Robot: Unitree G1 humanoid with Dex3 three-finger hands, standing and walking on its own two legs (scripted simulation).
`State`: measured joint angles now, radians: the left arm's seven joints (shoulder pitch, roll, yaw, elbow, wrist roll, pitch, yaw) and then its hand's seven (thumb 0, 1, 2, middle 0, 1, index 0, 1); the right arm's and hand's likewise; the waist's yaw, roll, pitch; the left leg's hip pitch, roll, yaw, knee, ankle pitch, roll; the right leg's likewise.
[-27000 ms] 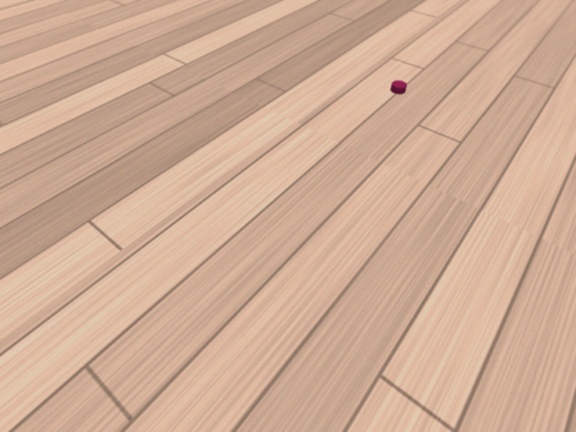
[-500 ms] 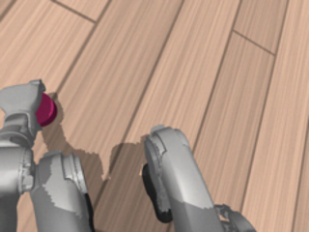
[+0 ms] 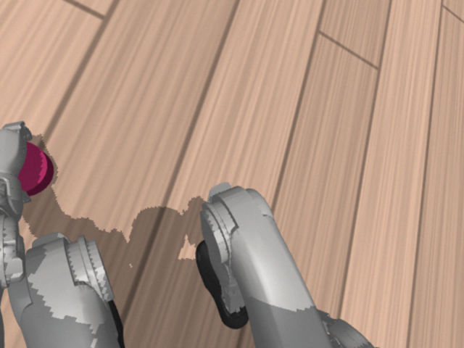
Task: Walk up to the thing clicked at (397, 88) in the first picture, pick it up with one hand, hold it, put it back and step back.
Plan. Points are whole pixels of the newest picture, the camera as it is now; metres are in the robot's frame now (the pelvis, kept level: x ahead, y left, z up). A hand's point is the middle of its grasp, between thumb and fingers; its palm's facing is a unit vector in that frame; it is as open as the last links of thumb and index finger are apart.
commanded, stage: rest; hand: left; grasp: from above
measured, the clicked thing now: (20, 169) +0.45 +0.23 -0.27
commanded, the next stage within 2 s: open in 0.48 s
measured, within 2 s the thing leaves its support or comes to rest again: rests again in 0.58 s
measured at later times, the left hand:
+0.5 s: hand (11, 173) +0.43 +0.24 -0.24, palm faces -0.44 -0.10 -0.89, open 11.6 cm
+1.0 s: hand (9, 172) +0.44 +0.24 -0.24, palm faces -0.44 -0.09 -0.89, open 13.3 cm
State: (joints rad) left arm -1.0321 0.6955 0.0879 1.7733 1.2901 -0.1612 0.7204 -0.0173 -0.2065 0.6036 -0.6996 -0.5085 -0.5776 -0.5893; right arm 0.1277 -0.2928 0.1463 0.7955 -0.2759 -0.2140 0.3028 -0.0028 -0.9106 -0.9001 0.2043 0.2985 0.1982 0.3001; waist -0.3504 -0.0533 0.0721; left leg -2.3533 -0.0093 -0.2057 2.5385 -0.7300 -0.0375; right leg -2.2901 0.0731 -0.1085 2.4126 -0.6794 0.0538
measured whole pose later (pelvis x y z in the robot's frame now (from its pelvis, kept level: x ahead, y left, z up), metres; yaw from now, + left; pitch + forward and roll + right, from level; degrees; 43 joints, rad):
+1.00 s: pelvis -0.01 +0.00 +0.01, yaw -3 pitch +28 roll -13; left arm -1.06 0.78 0.00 1.83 1.22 -0.14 0.75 -0.01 -0.42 0.95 -0.35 -0.75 -0.25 -0.82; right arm 0.10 -0.34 0.24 0.76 -0.28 -0.33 0.37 0.00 -0.91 -0.91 0.20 0.30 0.20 0.30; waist -0.38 -0.10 0.14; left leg -2.31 0.00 -0.26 2.54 -0.73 -0.04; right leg -2.23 0.09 -0.16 2.37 -0.66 0.06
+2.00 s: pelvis -0.01 +0.00 +0.02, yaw -2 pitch +30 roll -12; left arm -0.97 0.70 0.05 1.59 1.19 -0.08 0.72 0.00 -0.54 1.01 -0.09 -1.02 -0.08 -1.03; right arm 0.15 -0.32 0.18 0.77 -0.25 -0.28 0.37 0.00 -0.91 -0.90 0.20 0.30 0.20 0.30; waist -0.33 -0.06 0.06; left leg -2.32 0.00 -0.24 2.50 -0.73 -0.04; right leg -2.24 0.08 -0.15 2.34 -0.66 0.05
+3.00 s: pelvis +0.00 +0.00 +0.06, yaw +4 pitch +35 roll -7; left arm -0.85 0.51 0.00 1.23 0.98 -0.03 0.34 0.00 -0.12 0.96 -0.24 -0.74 -0.22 -0.75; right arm 0.18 -0.25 0.01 0.76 -0.11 -0.05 0.19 0.00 -0.90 -0.90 0.21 0.30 0.20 0.30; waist -0.17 0.06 -0.10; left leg -2.24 -0.01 -0.12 2.34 -0.72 -0.02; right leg -2.18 0.04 -0.05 2.26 -0.71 0.04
